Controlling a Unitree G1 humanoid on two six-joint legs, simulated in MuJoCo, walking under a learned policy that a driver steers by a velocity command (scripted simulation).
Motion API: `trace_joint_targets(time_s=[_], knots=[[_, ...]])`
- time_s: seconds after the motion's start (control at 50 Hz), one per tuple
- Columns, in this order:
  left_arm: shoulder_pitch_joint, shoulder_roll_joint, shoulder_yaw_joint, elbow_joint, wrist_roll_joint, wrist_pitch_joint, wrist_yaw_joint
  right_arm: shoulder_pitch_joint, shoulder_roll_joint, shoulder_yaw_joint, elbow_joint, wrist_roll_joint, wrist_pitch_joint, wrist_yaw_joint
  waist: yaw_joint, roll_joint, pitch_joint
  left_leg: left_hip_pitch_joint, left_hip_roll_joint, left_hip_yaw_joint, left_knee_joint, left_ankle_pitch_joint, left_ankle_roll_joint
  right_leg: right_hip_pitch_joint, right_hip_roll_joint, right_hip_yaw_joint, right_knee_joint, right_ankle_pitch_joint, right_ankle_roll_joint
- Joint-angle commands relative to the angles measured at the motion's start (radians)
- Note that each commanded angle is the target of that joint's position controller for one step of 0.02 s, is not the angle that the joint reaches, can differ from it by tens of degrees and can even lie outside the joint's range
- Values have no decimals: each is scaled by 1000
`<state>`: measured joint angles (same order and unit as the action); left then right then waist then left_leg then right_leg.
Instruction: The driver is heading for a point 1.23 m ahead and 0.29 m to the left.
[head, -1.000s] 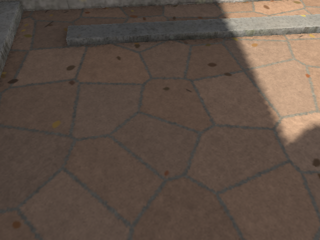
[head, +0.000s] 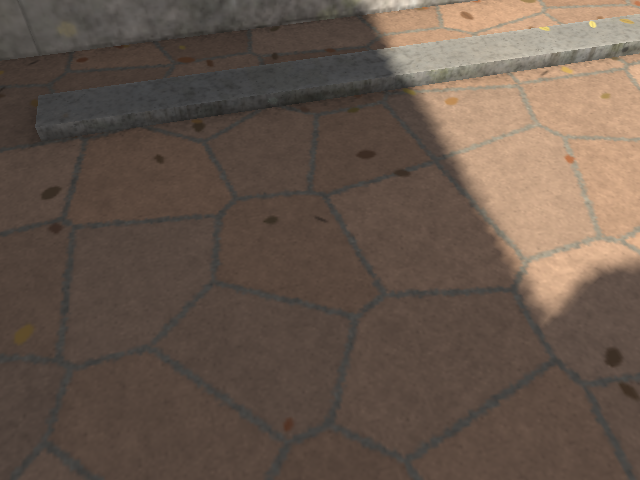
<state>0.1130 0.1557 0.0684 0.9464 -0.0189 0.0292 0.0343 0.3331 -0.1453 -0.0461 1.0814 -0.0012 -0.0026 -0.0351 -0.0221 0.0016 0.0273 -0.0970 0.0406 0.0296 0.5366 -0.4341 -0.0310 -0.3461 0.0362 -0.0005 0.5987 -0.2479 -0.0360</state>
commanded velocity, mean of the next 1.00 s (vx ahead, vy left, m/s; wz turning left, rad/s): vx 0.15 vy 0.00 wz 0.05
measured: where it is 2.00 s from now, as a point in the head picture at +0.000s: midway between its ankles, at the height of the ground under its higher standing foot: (262, 403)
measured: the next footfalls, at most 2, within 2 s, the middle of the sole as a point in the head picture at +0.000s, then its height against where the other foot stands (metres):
left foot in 1.26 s outside the picture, level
right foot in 1.80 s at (299, 360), level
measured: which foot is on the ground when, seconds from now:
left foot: down 0.00-0.74, up 0.76-1.00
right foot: down 0.00-1.00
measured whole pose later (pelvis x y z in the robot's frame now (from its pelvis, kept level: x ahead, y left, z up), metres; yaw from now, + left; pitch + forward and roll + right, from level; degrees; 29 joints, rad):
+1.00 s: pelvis +0.12 -0.03 +0.02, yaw +4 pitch +1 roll -1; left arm 0.40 0.15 0.03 1.11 0.02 -0.09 0.00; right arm 0.24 -0.22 -0.10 0.91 0.04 -0.06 -0.02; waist 0.04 0.03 -0.02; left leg -0.72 0.07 -0.10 1.11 -0.08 0.08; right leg -0.03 0.05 -0.14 0.28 -0.28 -0.06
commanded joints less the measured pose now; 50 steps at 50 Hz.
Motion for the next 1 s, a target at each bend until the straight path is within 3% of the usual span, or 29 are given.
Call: trace_joint_targets(time_s=[0.02, 0.5, 0.54, 0.58, 0.6, 0.62, 0.64, 0.66, 0.7, 0.72, 0.74, 0.76, 0.78, 0.8, 0.82, 0.84, 0.86, 0.9, 0.96, 1.0], knots=[[-24, 86, 15, -42, 0, -6, 4, 101, -74, -12, -4, -1, -5, -3, 2, -2, -13, -189, 7, -2, -110, 144, 9, 199, -67, 80, -74, 288, -50], [-18, 87, -2, 26, 0, 2, 8, 180, -44, -5, -19, -2, -24, 2, 13, 9, 24, -221, 6, -6, -143, 94, 15, 190, -60, 76, -100, 183, -34], [5, 87, -1, 40, -2, 4, 9, 208, -55, -11, -11, 4, -19, -2, 13, 26, 24, -226, 2, -11, -155, -96, 39, 163, -26, 42, -82, -72, -33], [12, 100, 6, 40, -16, -10, 8, 202, -93, -24, -38, 16, -21, -14, 6, 73, 83, -244, 46, -88, -190, -315, 106, 51, 19, -11, -13, -325, -29], [-17, 98, 6, 25, -24, -31, 3, 232, -110, -29, -42, 23, -29, -20, -15, 94, 126, -227, 103, -171, -243, -386, 149, -30, 24, -30, 46, -323, -24], [-54, 83, 3, 3, -34, -57, -6, 240, -157, -42, -43, 30, -40, -24, -22, 157, 176, -190, 202, -293, -320, -431, 201, -118, 23, -75, 139, -225, -18], [-90, 81, 1, -17, -38, -80, -13, 206, -185, -52, -53, 35, -53, -24, -19, 187, 232, -174, 293, -391, -352, -382, 242, -197, -26, -57, 200, -149, -28], [-97, 82, 0, -26, -38, -98, -19, 191, -170, -49, -59, 35, -66, -22, -11, 177, 246, -141, 321, -406, -339, -279, 252, -243, -56, -41, 206, -137, -41], [-29, 69, 1, -11, -34, -118, -32, 166, -147, -43, -65, 41, -78, -7, 27, 169, 209, -126, 269, -299, -240, -73, 210, -145, -47, -76, 78, -159, -58], [77, 77, 11, 29, -32, -119, -37, 136, -146, -40, -75, 40, -76, 2, 74, 142, 161, -214, 205, -211, -166, -5, 175, 61, -7, -107, -7, -126, -65], [234, 125, 38, 85, -25, -115, -42, 95, -143, -38, -99, 29, -80, 7, 138, 71, 77, -320, 119, -117, 16, 188, 134, 291, -4, -47, -42, -70, -81], [383, 241, 71, 116, -24, -115, -44, 65, -95, -24, -145, 31, -93, 5, 179, -205, 6, -534, -41, 58, 432, 259, 45, 472, -207, 364, -225, -179, -205], [502, 231, 55, 143, -5, -125, -62, 26, -71, -20, -175, 38, -112, 8, 204, -294, -95, -684, -103, -82, 730, -119, 45, 568, -405, 825, -449, -225, -329], [399, 175, 24, 129, 10, -138, -59, 5, -104, -34, -185, 73, -119, 14, 132, -172, -7, -787, -40, -174, 850, -72, 88, 513, -444, 755, -421, -224, -296], [302, 129, 6, 98, 6, -143, -57, 3, -95, -30, -181, 71, -115, 18, 98, -96, 34, -792, 6, -168, 865, 31, 123, 439, -408, 582, -396, -153, -244], [233, 108, -7, 83, 6, -145, -59, 7, -88, -35, -173, 57, -109, 15, 63, -22, 44, -764, 47, -169, 815, 145, 142, 373, -364, 424, -400, -61, -192], [201, 91, -17, 80, 12, -141, -59, 18, -92, -46, -166, 44, -97, 12, 38, -29, 35, -707, 75, -167, 744, 217, 148, 324, -308, 286, -399, 54, -138], [232, 82, -23, 104, 31, -129, -49, 38, -94, -53, -156, 47, -69, 17, 26, -79, 19, -639, 71, -146, 693, 281, 139, 278, -248, 126, -413, 195, -98], [271, 134, -17, 124, 38, -129, -25, -48, -90, -52, -198, 36, -53, 19, 31, -44, 54, -717, 56, -163, 607, 367, 111, 272, -256, 47, -447, 297, -109], [262, 143, -19, 122, 39, -129, -11, -138, -87, -46, -246, 31, -55, 23, 39, -45, 77, -737, 44, -155, 469, 438, 92, 260, -251, -4, -469, 305, -106]])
